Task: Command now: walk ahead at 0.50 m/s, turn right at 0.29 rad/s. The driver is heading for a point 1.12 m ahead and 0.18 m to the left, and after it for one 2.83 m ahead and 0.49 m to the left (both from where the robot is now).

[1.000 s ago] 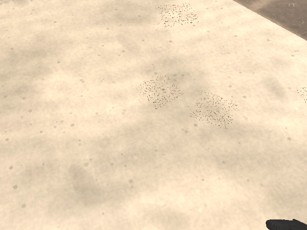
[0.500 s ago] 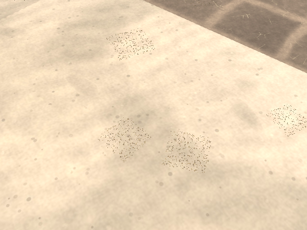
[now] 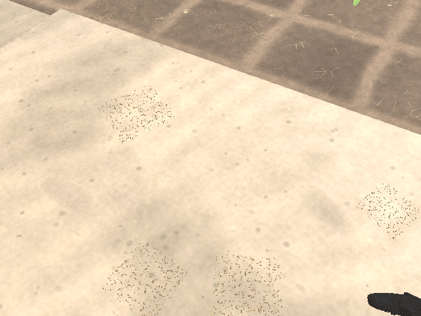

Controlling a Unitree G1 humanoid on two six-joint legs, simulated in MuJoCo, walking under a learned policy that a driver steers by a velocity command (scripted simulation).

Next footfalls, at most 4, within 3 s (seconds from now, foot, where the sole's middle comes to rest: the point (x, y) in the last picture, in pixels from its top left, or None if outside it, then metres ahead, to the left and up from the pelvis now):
0.02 left None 0.18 0.13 -0.77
0.52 right None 0.44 -0.13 -0.77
1.02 left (184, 257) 0.66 0.19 -0.77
1.58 right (218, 170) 1.03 0.10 -0.77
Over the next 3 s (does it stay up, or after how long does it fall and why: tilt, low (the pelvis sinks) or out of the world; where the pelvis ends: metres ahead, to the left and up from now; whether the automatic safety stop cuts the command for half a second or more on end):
stays up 1.65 0.27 -0.01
